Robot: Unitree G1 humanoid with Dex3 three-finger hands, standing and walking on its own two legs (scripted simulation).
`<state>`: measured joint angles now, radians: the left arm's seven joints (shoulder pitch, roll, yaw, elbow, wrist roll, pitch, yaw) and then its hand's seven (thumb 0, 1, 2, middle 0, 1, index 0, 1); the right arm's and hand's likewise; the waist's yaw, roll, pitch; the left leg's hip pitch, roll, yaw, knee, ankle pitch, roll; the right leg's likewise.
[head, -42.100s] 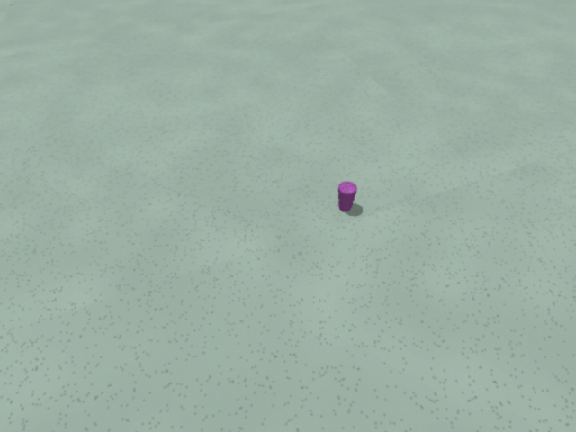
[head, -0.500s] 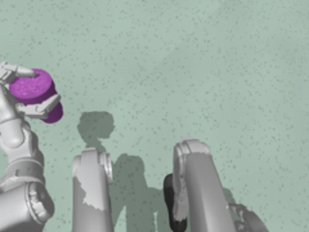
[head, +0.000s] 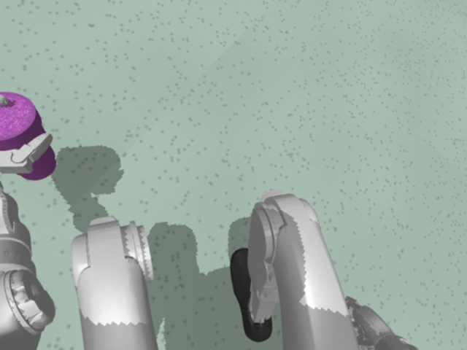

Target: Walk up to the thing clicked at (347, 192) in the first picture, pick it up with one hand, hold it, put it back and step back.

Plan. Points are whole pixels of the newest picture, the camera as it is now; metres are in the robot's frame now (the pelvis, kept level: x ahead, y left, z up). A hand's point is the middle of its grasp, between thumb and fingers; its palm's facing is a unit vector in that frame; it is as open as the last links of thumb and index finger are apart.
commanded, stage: crouch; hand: left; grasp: from the side
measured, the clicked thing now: (21, 143) +0.46 +0.28 -0.12
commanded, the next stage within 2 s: lower in 0.24 s
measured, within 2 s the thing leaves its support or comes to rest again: neither
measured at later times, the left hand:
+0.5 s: hand (18, 133) +0.48 +0.29 -0.13, palm faces +0.40 -0.92 -0.01, open 9.0 cm
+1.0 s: hand (32, 139) +0.49 +0.29 -0.18, palm faces +0.40 -0.92 -0.03, open 8.9 cm
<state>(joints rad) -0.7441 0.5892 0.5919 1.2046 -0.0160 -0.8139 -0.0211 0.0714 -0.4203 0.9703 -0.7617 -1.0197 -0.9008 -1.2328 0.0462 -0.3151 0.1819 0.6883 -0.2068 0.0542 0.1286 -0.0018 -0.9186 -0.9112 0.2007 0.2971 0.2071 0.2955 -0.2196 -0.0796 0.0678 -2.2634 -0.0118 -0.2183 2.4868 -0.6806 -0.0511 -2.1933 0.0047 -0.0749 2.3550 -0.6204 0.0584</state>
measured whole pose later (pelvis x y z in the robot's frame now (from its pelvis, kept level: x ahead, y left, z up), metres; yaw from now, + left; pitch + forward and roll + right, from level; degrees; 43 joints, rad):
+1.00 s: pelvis -0.01 +0.02 -0.02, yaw -6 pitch +17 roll -16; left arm -0.78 0.88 0.62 1.46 0.00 -0.99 0.06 0.07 -0.42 0.97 -0.76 -1.02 -0.92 -1.26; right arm -0.10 -0.38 0.44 0.57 -0.33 0.08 0.14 0.00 -0.92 -0.91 0.20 0.30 0.21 0.30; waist -0.31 -0.22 0.28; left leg -2.25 -0.01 -0.34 2.63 -0.71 -0.03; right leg -2.12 0.05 -0.17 2.38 -0.60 0.08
